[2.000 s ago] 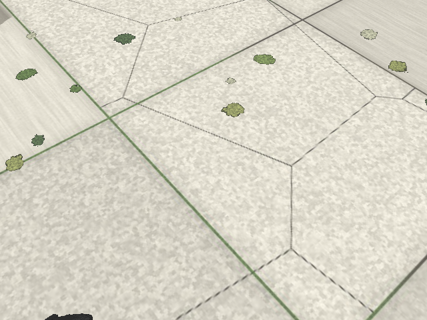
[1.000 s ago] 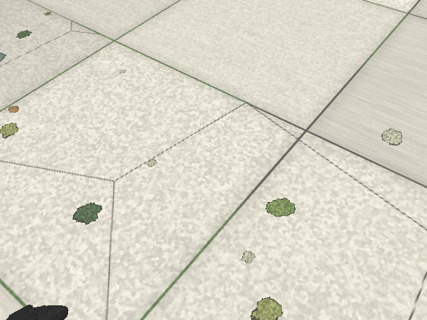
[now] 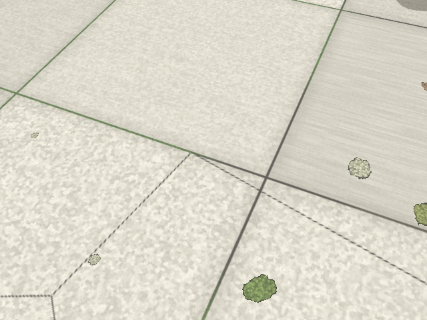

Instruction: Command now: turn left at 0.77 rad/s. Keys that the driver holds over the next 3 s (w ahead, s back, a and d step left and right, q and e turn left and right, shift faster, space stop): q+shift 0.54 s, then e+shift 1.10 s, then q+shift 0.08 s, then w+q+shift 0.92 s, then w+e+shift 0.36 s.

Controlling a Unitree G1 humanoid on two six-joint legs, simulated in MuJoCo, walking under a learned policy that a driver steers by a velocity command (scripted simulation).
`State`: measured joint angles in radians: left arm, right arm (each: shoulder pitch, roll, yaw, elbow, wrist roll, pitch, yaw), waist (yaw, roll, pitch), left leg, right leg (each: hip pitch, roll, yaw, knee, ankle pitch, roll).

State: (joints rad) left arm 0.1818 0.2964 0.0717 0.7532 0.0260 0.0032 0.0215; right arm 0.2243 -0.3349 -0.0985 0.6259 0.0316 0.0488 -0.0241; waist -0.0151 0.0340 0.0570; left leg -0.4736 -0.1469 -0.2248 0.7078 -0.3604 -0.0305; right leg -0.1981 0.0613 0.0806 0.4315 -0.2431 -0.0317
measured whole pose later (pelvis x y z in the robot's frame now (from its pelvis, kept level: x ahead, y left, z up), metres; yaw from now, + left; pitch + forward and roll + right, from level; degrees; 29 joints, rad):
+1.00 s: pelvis +0.06 +0.06 +0.00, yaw +22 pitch +2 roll +1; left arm 0.23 0.31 0.08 0.68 -0.03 0.04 0.04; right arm 0.10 -0.29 -0.06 0.63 0.01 0.00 -0.02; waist 0.04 -0.01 0.05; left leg -0.33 -0.10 -0.10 0.71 -0.45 -0.04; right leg -0.34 0.04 0.21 0.49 -0.18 0.02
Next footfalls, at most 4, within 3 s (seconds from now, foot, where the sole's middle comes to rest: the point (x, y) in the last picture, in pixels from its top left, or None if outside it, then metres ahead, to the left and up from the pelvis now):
0.34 left None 0.05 0.17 -0.78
0.74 right None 0.19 -0.03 -0.78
1.06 left None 0.06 0.18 -0.78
1.56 right None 0.13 -0.07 -0.78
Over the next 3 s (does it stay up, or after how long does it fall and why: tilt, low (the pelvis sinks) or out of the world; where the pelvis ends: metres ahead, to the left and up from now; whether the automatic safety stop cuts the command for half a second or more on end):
stays up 0.95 0.34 0.00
